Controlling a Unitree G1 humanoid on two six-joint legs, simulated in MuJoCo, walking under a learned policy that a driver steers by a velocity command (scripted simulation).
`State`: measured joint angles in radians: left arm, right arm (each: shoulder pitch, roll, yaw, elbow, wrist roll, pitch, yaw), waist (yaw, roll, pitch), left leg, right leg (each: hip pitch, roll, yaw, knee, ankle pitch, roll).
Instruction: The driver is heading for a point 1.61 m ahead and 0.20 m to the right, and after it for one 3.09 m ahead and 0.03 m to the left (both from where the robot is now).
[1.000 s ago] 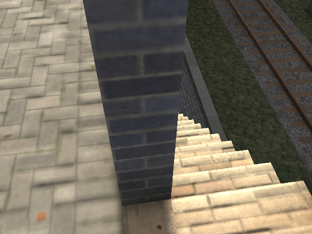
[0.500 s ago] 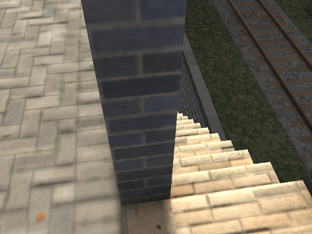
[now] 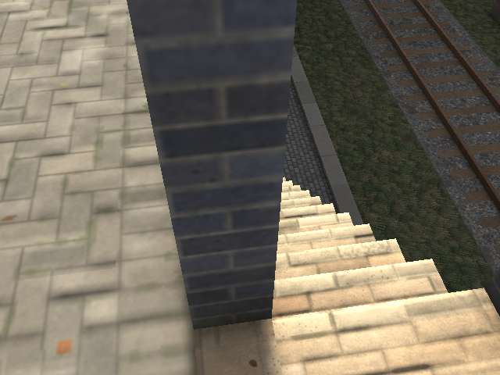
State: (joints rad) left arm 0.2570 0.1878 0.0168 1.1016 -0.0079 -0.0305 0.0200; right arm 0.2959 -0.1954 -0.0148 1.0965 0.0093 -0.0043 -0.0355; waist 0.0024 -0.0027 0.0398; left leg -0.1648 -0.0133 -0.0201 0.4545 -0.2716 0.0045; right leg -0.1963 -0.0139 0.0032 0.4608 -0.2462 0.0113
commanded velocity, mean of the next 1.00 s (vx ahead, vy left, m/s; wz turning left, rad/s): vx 0.00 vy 0.00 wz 0.00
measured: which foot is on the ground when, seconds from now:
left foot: down 0.00-1.00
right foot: down 0.00-1.00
